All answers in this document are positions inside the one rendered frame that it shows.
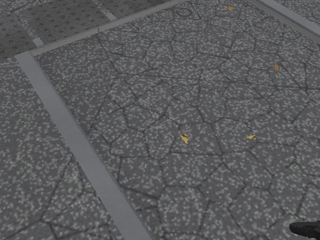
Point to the robot right hand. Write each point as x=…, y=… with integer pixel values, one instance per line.
x=307, y=229

